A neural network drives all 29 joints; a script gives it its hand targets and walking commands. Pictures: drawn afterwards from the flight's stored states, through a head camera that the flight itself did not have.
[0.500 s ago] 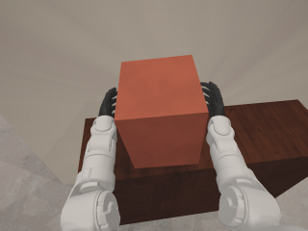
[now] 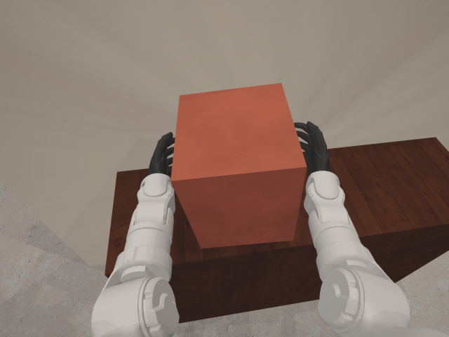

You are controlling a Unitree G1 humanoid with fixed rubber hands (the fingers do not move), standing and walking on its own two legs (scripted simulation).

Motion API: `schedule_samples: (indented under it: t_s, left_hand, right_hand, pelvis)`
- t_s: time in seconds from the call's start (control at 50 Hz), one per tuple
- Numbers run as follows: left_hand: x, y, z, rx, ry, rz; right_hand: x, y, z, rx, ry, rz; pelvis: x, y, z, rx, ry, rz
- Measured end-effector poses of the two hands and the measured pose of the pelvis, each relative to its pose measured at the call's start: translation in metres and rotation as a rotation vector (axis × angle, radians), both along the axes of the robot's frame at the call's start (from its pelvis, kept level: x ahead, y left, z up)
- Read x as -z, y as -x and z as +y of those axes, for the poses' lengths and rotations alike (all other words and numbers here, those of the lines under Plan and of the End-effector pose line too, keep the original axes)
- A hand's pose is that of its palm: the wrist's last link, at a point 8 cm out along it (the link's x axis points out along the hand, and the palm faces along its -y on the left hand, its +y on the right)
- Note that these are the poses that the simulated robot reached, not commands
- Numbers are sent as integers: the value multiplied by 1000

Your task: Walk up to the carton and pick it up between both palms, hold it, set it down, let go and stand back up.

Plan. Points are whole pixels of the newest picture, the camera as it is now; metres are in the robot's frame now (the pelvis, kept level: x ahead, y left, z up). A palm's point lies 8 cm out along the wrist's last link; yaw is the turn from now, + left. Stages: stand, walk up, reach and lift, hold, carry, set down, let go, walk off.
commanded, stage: set down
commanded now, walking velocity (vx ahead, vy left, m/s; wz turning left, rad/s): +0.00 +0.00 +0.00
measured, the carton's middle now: (238, 170) +0.43 -0.03 +0.03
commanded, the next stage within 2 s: none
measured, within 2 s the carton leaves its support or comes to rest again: rests again in 1.14 s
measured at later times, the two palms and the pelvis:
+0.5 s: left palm (166, 178) +0.41 +0.12 +0.03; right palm (315, 170) +0.40 -0.17 +0.06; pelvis +0.00 +0.00 +0.00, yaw +0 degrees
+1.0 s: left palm (170, 179) +0.41 +0.11 +0.03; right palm (318, 177) +0.39 -0.18 +0.05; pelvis +0.00 +0.00 +0.00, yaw -1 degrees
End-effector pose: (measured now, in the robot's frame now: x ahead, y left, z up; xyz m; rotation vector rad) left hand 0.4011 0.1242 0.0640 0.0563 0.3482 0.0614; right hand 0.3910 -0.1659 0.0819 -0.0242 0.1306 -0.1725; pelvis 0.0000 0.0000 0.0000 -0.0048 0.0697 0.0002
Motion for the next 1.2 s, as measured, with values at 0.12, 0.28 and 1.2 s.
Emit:
schedule_samples:
  t_s: [0.12,0.28,1.2]
  left_hand:
    - [6,-4,-1,1,-3,14]
    - [13,-10,-2,7,-1,18]
    - [33,-11,-16,38,10,-1]
  right_hand:
    - [7,-3,-1,2,-5,15]
    - [13,-8,-2,7,-1,21]
    - [41,7,-15,54,20,63]
  pelvis:
    - [0,-1,0,-2,-1,23]
    - [1,-4,0,-1,-1,65]
    - [2,3,4,24,-4,116]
